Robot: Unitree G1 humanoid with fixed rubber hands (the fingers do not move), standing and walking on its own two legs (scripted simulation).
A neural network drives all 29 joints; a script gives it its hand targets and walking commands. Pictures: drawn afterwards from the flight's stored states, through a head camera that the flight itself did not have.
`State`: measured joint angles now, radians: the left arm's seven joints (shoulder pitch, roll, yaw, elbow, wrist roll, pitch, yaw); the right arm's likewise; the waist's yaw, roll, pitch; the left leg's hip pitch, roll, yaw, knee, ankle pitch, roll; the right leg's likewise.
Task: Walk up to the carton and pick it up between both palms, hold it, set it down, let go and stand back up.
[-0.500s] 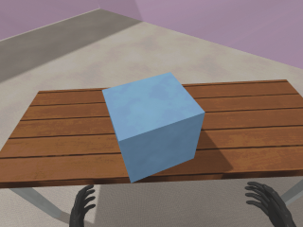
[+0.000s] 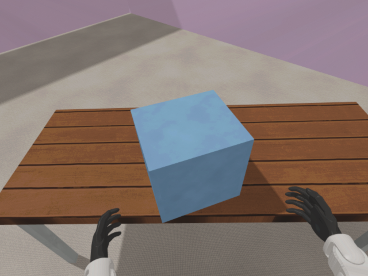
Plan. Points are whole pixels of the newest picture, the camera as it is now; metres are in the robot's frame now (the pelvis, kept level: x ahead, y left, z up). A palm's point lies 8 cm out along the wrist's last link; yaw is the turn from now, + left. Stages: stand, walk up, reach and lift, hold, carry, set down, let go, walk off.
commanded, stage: reach and lift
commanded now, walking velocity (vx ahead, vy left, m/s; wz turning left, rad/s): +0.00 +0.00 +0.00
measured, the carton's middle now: (188, 155) +0.50 +0.04 -0.06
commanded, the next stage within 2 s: none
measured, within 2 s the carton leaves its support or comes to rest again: neither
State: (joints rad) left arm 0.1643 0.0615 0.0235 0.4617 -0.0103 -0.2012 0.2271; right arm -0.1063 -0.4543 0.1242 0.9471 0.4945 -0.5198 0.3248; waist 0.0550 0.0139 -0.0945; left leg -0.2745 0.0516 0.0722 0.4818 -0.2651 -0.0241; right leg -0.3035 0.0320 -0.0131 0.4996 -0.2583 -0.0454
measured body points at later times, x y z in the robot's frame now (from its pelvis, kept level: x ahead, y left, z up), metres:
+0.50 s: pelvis -0.01 +0.00 +0.00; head -0.02 -0.01 +0.45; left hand +0.25 +0.23 +0.02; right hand +0.34 -0.23 +0.05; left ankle -0.01 +0.13 -0.74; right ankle +0.00 -0.09 -0.74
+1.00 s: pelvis -0.02 +0.00 +0.00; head -0.02 -0.01 +0.45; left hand +0.31 +0.23 +0.08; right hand +0.40 -0.21 +0.11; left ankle -0.01 +0.13 -0.74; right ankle +0.00 -0.09 -0.74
